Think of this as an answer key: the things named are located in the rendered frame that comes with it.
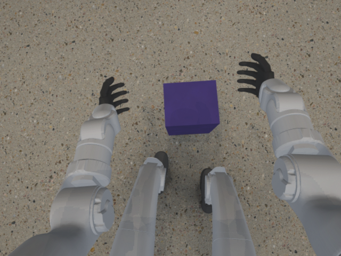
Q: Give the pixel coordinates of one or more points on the robot left thigh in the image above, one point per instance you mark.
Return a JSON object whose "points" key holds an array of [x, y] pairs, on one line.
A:
{"points": [[136, 232]]}

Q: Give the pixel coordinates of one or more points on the carton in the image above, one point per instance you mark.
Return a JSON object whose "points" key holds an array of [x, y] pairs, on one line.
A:
{"points": [[191, 107]]}

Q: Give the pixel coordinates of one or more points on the left robot forearm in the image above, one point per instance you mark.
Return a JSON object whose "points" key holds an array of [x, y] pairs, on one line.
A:
{"points": [[91, 165]]}

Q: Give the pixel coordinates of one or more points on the left robot hand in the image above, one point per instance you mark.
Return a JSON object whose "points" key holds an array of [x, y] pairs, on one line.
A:
{"points": [[106, 95]]}

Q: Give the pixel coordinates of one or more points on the robot right foot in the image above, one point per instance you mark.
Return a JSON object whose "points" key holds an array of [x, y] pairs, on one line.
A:
{"points": [[207, 208]]}

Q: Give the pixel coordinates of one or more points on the right robot forearm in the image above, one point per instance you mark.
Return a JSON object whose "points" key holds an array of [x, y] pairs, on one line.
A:
{"points": [[289, 121]]}

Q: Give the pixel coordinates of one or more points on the robot right upper arm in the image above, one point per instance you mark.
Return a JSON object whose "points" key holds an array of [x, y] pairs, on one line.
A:
{"points": [[311, 184]]}

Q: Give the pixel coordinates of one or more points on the right robot hand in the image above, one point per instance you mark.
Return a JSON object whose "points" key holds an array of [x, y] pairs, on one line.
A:
{"points": [[263, 73]]}

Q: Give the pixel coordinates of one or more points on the robot left upper arm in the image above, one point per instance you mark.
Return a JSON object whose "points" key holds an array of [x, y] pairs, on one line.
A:
{"points": [[79, 216]]}

